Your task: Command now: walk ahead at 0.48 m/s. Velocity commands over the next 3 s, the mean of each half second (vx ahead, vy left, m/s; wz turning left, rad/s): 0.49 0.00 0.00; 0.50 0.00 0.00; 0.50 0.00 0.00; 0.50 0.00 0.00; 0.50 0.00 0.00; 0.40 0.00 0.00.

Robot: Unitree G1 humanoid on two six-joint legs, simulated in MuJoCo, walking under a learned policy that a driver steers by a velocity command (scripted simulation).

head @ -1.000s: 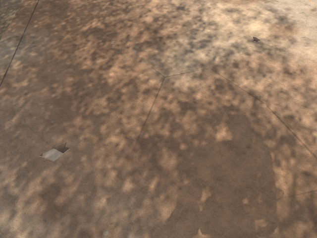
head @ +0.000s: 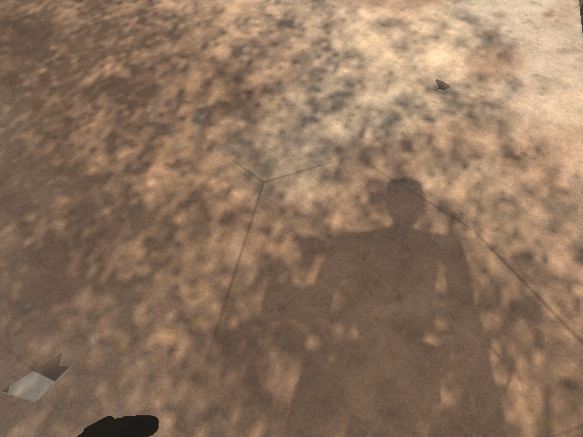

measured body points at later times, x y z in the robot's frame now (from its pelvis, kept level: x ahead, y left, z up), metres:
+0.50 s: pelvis +0.28 -0.02 +0.02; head +0.30 -0.02 +0.47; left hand +0.25 +0.24 -0.12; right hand +0.47 -0.26 -0.09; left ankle +0.48 +0.13 -0.68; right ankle +0.17 -0.12 -0.72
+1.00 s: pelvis +0.57 +0.02 +0.03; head +0.59 +0.03 +0.48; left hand +0.75 +0.27 -0.09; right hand +0.55 -0.24 -0.11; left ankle +0.49 +0.11 -0.72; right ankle +0.76 -0.15 -0.66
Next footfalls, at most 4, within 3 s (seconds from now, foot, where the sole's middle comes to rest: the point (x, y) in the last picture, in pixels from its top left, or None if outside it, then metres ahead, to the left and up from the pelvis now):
0.02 right None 0.21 -0.12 -0.76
0.60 left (236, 406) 0.53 0.11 -0.76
1.16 right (326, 278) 0.85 -0.13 -0.76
1.70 left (232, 195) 1.16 0.11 -0.76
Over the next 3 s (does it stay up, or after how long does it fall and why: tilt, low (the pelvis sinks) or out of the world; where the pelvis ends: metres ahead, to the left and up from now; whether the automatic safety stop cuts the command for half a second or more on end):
stays up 1.68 0.02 0.02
